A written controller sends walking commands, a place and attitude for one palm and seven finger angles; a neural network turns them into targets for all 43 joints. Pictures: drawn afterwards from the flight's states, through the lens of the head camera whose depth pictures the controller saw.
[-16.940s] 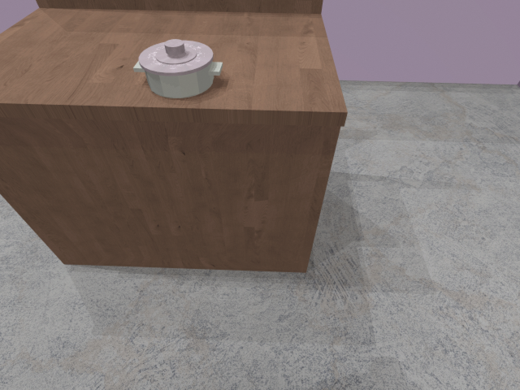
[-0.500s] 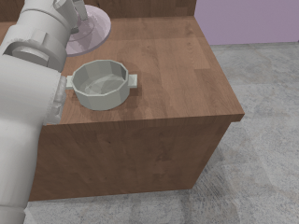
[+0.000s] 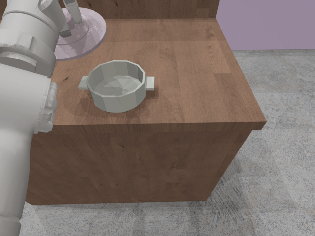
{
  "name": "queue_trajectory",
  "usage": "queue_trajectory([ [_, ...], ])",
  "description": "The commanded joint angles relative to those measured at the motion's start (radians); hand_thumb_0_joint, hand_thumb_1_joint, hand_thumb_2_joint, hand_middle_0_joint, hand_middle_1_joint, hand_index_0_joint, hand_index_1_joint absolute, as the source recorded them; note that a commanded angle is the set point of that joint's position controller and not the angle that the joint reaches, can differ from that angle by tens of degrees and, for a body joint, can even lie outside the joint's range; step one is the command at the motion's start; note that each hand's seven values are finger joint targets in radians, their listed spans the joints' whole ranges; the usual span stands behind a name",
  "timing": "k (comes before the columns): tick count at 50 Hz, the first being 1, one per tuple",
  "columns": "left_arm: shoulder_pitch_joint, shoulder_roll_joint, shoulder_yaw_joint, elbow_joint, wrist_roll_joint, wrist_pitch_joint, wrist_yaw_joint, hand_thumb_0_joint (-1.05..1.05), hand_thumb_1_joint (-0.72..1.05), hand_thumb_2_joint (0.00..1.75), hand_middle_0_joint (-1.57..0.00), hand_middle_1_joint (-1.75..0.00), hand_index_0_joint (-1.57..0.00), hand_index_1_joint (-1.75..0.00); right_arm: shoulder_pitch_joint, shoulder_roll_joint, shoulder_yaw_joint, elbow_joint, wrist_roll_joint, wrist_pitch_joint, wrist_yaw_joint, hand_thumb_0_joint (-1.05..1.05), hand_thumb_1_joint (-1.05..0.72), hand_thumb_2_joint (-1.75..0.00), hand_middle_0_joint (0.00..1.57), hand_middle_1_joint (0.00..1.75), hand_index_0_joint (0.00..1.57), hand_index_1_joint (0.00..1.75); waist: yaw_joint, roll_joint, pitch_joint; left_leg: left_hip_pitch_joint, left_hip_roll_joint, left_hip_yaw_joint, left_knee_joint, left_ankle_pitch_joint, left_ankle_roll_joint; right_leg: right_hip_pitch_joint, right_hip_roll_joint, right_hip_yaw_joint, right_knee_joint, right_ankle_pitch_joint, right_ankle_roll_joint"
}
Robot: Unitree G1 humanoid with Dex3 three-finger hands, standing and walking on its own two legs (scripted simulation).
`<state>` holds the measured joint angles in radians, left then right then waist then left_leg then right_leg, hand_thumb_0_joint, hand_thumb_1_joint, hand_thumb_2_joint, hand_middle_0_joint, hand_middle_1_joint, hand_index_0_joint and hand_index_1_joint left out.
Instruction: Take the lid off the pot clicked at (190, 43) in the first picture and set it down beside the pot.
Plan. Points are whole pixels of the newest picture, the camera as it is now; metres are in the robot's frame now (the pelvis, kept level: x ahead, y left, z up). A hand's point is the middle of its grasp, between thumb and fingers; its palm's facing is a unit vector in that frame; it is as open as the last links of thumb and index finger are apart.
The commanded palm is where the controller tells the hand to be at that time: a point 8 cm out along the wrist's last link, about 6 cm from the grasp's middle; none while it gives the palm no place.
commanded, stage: move the lid sideways beside the pot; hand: left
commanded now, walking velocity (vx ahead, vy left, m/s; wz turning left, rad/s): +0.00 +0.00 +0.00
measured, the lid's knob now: (62, 22) +0.53 +0.17 +0.28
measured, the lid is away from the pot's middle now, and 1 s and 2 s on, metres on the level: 0.09 0.22 0.24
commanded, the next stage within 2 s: lower the lid onto the table in 1.38 s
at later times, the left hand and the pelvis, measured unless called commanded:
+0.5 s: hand (33, 25) +0.49 +0.22 +0.29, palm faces -0.23 -0.17 -0.96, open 7.2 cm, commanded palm +0.52 +0.23 +0.36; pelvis +0.00 +0.01 +0.00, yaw +0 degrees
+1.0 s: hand out of the picture +0.48 +0.28 +0.29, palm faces -0.23 -0.19 -0.95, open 7.2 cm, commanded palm +0.51 +0.28 +0.36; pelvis +0.00 +0.01 +0.00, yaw +1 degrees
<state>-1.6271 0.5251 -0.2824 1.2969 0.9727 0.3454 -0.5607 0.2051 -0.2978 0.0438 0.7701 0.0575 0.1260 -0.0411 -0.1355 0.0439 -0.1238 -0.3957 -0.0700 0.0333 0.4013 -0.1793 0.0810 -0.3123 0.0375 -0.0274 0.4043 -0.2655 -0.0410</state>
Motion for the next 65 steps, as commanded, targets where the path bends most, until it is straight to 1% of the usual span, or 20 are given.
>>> queue_trajectory([
  [1,-0.648,0.266,0.029,-0.238,0.052,-0.006,0.067,0.0,0.77,0.87,-0.71,-1.1,-0.76,-1.13,0.016,-0.164,-0.05,-0.085,-0.004,-0.011,-0.015,0.0,-0.9,-0.9,0.2,0.3,0.2,0.3,-0.004,-0.072,-0.429,0.343,0.017,-0.069,0.056,0.407,0.009,0.037,-0.011,0.06,-0.025,0.401,0.007],
  [3,-0.637,0.197,-0.007,-0.241,0.023,-0.01,0.068,0.0,0.77,0.87,-0.71,-1.1,-0.76,-1.13,0.025,-0.166,-0.052,-0.079,0.005,-0.018,-0.016,0.0,-0.9,-0.9,0.2,0.3,0.2,0.3,-0.011,-0.019,-0.401,0.395,0.028,-0.081,0.062,0.469,0.0,-0.017,-0.009,0.046,-0.037,0.378,0.002],
  [8,-0.641,0.203,-0.01,-0.287,0.019,-0.032,0.069,0.0,0.77,0.87,-0.71,-1.1,-0.76,-1.13,0.042,-0.168,-0.058,-0.079,0.007,-0.034,-0.015,0.0,-0.9,-0.9,0.2,0.3,0.2,0.3,-0.01,0.04,-0.421,0.47,0.039,-0.102,0.07,0.512,-0.017,-0.068,0.001,0.036,-0.044,0.311,-0.004],
  [11,-0.604,0.255,0.015,-0.229,0.041,-0.024,0.063,0.0,0.77,0.87,-0.71,-1.1,-0.76,-1.13,0.051,-0.17,-0.056,-0.066,0.005,-0.029,-0.02,0.0,-0.9,-0.9,0.2,0.3,0.2,0.3,-0.009,-0.029,-0.387,0.413,0.033,-0.099,0.057,0.411,-0.002,-0.059,0.005,0.036,-0.052,0.278,0.005],
  [14,-0.666,0.253,0.004,-0.293,0.03,-0.04,0.064,0.0,0.77,0.87,-0.71,-1.1,-0.76,-1.13,0.051,-0.172,-0.057,-0.066,0.007,-0.04,-0.018,0.0,-0.9,-0.9,0.2,0.3,0.2,0.3,-0.007,0.01,-0.43,0.439,0.031,-0.099,0.059,0.424,-0.003,-0.052,0.004,0.041,-0.05,0.291,0.005],
  [18,-0.626,0.232,-0.013,-0.226,0.012,-0.039,0.062,0.0,0.77,0.87,-0.71,-1.1,-0.76,-1.13,0.054,-0.184,-0.052,-0.05,0.017,-0.044,-0.025,0.0,-0.9,-0.9,0.2,0.3,0.2,0.3,-0.015,0.027,-0.356,0.419,0.035,-0.106,0.047,0.411,-0.013,-0.085,0.001,0.024,-0.062,0.259,-0.003],
  [20,-0.626,0.283,0.013,-0.203,0.044,-0.046,0.065,0.0,0.77,0.87,-0.71,-1.1,-0.76,-1.13,0.059,-0.178,-0.05,-0.047,0.01,-0.043,-0.029,0.0,-0.9,-0.9,0.2,0.3,0.2,0.3,-0.008,0.017,-0.364,0.409,0.036,-0.105,0.051,0.375,-0.005,-0.086,0.005,0.031,-0.06,0.236,0.001],
  [23,-0.662,0.292,0.013,-0.294,0.024,-0.072,0.068,0.0,0.77,0.87,-0.71,-1.1,-0.76,-1.13,0.066,-0.18,-0.055,-0.06,0.011,-0.055,-0.03,0.0,-0.9,-0.9,0.2,0.3,0.2,0.3,-0.003,0.062,-0.439,0.474,0.038,-0.113,0.066,0.499,-0.027,-0.07,0.006,0.024,-0.049,0.278,-0.005],
  [27,-0.609,0.373,0.054,-0.222,0.067,-0.065,0.059,0.0,0.77,0.87,-0.71,-1.1,-0.76,-1.13,0.079,-0.178,-0.058,-0.061,0.005,-0.036,-0.032,0.0,-0.9,-0.9,0.2,0.3,0.2,0.3,0.001,-0.028,-0.423,0.408,0.035,-0.095,0.067,0.45,-0.006,-0.038,0.007,0.034,-0.049,0.295,0.007],
  [29,-0.639,0.41,0.077,-0.287,0.066,-0.074,0.059,0.0,0.77,0.87,-0.71,-1.1,-0.76,-1.13,0.079,-0.18,-0.061,-0.07,0.001,-0.034,-0.025,0.0,-0.9,-0.9,0.2,0.3,0.2,0.3,0.013,0.011,-0.48,0.438,0.035,-0.096,0.085,0.549,-0.015,-0.018,0.006,0.041,-0.031,0.352,0.007],
  [33,-0.583,0.332,0.026,-0.261,0.047,-0.066,0.047,0.0,0.77,0.87,-0.71,-1.1,-0.76,-1.13,0.088,-0.178,-0.066,-0.074,0.009,-0.021,-0.017,0.0,-0.9,-0.9,0.2,0.3,0.2,0.3,0.003,0.067,-0.428,0.483,0.047,-0.1,0.103,0.686,-0.038,-0.078,0.01,0.024,-0.035,0.365,0.0],
  [34,-0.59,0.392,0.065,-0.26,0.07,-0.063,0.048,0.0,0.77,0.87,-0.71,-1.1,-0.76,-1.13,0.087,-0.181,-0.066,-0.074,0.001,-0.015,-0.014,0.0,-0.9,-0.9,0.2,0.3,0.2,0.3,0.013,0.051,-0.439,0.478,0.049,-0.109,0.108,0.67,-0.035,-0.083,0.015,0.031,-0.032,0.344,0.007],
  [36,-0.531,0.372,0.048,-0.198,0.072,-0.053,0.043,0.0,0.77,0.87,-0.71,-1.1,-0.76,-1.13,0.081,-0.179,-0.063,-0.073,0.005,-0.002,-0.016,0.0,-0.9,-0.9,0.2,0.3,0.2,0.3,0.003,0.026,-0.381,0.439,0.051,-0.102,0.1,0.609,-0.027,-0.099,0.013,0.022,-0.036,0.32,0.007],
  [43,-0.563,0.332,0.012,-0.264,0.041,-0.059,0.036,0.0,0.77,0.87,-0.71,-1.1,-0.76,-1.13,0.085,-0.18,-0.063,-0.074,0.015,-0.012,-0.024,0.0,-0.9,-0.9,0.2,0.3,0.2,0.3,-0.004,0.068,-0.403,0.5,0.053,-0.108,0.101,0.613,-0.032,-0.115,0.012,0.015,-0.053,0.293,0.004],
  [46,-0.575,0.413,0.044,-0.244,0.063,-0.06,0.036,0.0,0.77,0.87,-0.71,-1.1,-0.76,-1.13,0.073,-0.18,-0.056,-0.07,0.015,-0.011,-0.035,0.0,-0.9,-0.9,0.2,0.3,0.2,0.3,-0.005,0.006,-0.408,0.433,0.045,-0.098,0.082,0.471,-0.007,-0.07,0.006,0.025,-0.053,0.28,0.013],
  [48,-0.61,0.349,0.004,-0.285,0.031,-0.068,0.037,0.0,0.77,0.87,-0.71,-1.1,-0.76,-1.13,0.071,-0.182,-0.054,-0.064,0.024,-0.022,-0.04,0.0,-0.9,-0.9,0.2,0.3,0.2,0.3,-0.006,0.069,-0.408,0.468,0.049,-0.101,0.077,0.495,-0.018,-0.087,0.003,0.015,-0.058,0.272,0.007],
  [52,-0.631,0.46,0.057,-0.288,0.067,-0.083,0.045,0.0,0.77,0.87,-0.71,-1.1,-0.76,-1.13,0.068,-0.182,-0.049,-0.063,0.015,-0.031,-0.049,0.0,-0.9,-0.9,0.2,0.3,0.2,0.3,0.005,0.082,-0.434,0.464,0.048,-0.103,0.071,0.433,-0.013,-0.077,0.006,0.024,-0.057,0.236,0.008],
  [57,-0.52,0.433,0.033,-0.146,0.061,-0.08,0.038,0.0,0.77,0.87,-0.71,-1.1,-0.76,-1.13,0.06,-0.185,-0.037,-0.054,0.026,-0.018,-0.055,0.0,-0.9,-0.9,0.2,0.3,0.2,0.3,0.0,0.021,-0.305,0.349,0.051,-0.092,0.052,0.334,-0.004,-0.085,0.0,0.017,-0.06,0.218,0.009],
  [64,-0.636,0.449,0.035,-0.317,0.062,-0.096,0.039,0.0,0.77,0.87,-0.71,-1.1,-0.76,-1.13,0.089,-0.186,-0.054,-0.061,0.023,-0.04,-0.053,0.0,-0.9,-0.9,0.2,0.3,0.2,0.3,0.007,0.115,-0.459,0.537,0.068,-0.119,0.103,0.603,-0.029,-0.114,0.016,0.017,-0.05,0.273,0.015],
  [65,-0.579,0.444,0.035,-0.249,0.07,-0.089,0.035,0.0,0.77,0.87,-0.71,-1.1,-0.76,-1.13,0.097,-0.184,-0.055,-0.057,0.022,-0.037,-0.053,0.0,-0.9,-0.9,0.2,0.3,0.2,0.3,0.003,0.106,-0.421,0.514,0.065,-0.114,0.107,0.589,-0.024,-0.129,0.017,0.016,-0.052,0.269,0.014],
])
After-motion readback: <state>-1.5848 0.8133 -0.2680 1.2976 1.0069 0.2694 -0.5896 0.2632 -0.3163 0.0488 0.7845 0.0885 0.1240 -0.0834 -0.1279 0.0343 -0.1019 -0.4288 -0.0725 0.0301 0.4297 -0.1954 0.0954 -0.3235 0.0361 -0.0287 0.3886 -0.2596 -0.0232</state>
